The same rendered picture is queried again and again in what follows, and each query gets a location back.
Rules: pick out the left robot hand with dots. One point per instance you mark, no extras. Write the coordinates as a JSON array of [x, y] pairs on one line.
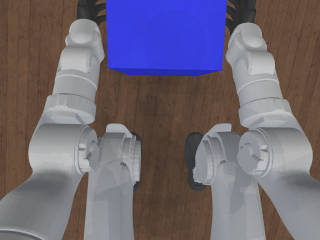
[[86, 9]]

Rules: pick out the robot right upper arm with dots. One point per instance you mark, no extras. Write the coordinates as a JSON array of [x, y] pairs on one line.
[[279, 158]]

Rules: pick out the right robot forearm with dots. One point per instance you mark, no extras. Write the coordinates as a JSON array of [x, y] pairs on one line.
[[256, 81]]

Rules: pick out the left robot forearm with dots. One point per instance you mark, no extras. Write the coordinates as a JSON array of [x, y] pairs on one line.
[[76, 81]]

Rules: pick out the carton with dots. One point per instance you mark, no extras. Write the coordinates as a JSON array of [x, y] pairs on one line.
[[165, 37]]

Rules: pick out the robot left upper arm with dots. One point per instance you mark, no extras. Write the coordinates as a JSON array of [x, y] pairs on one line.
[[39, 209]]

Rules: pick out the right robot hand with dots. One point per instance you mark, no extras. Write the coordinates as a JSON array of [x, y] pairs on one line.
[[245, 12]]

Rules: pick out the robot left foot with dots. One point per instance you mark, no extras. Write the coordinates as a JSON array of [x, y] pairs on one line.
[[137, 139]]

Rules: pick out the robot foot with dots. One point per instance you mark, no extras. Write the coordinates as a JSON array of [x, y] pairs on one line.
[[190, 148], [137, 139]]

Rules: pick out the robot right foot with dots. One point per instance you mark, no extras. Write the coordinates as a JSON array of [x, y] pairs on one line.
[[190, 148]]

